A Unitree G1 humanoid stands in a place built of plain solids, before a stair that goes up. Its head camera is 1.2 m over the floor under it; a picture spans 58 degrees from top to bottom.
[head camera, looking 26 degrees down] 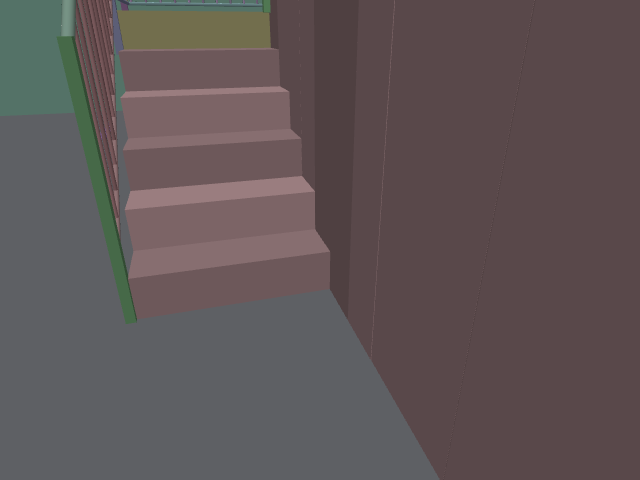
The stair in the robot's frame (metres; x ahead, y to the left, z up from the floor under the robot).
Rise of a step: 0.22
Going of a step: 0.28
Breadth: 0.93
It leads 16 degrees to the left of straight ahead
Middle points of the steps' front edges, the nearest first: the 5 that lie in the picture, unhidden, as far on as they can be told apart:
1.76 0.40 0.22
2.02 0.47 0.43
2.29 0.55 0.65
2.55 0.63 0.87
2.82 0.70 1.09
